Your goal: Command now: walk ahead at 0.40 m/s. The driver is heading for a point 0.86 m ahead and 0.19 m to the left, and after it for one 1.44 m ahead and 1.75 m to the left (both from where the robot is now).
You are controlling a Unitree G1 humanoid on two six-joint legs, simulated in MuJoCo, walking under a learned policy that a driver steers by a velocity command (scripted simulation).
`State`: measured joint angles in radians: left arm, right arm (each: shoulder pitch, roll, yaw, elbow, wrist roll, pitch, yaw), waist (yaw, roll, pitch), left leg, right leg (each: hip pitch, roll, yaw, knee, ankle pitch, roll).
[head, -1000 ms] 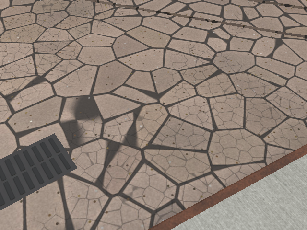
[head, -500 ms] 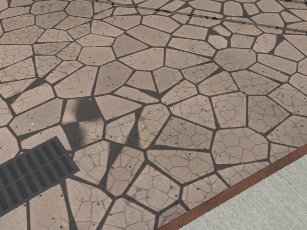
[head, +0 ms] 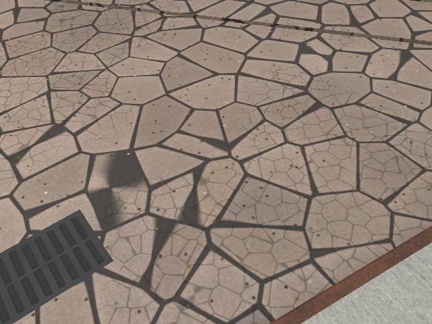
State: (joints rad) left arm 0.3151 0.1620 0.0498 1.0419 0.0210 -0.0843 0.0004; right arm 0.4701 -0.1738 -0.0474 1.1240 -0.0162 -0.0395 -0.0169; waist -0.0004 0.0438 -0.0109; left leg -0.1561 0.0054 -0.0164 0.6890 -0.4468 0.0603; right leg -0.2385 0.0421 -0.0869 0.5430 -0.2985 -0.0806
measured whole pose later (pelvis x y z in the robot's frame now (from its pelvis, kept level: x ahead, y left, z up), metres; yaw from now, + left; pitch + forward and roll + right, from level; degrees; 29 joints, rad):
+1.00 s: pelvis +0.56 -0.02 -0.05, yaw +11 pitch +1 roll +3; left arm -0.10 0.21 0.04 0.81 0.02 -0.07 -0.03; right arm 0.54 -0.20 -0.05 1.02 -0.04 -0.09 -0.03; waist -0.16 -0.05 0.05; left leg 0.08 -0.12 -0.12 0.59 -0.66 0.07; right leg -0.43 -0.06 0.03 0.35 0.26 -0.02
